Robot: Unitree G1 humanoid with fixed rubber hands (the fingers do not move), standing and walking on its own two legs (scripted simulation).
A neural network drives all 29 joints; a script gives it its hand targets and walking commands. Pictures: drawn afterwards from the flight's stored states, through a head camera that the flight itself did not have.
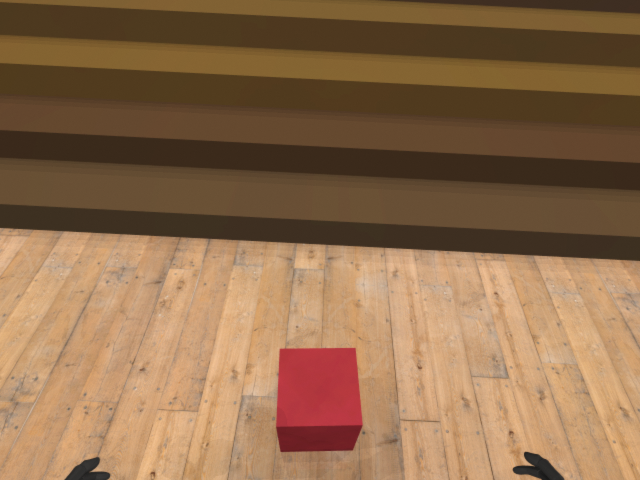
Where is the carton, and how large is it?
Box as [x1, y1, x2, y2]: [276, 348, 362, 451]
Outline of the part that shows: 280,349 276,428 280,451 351,450 353,448 362,425 355,348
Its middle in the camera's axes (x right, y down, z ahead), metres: -0.01 +0.47 +1.10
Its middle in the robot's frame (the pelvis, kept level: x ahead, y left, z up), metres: +0.43 -0.02 -0.66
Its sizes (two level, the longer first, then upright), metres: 0.210 0.200 0.250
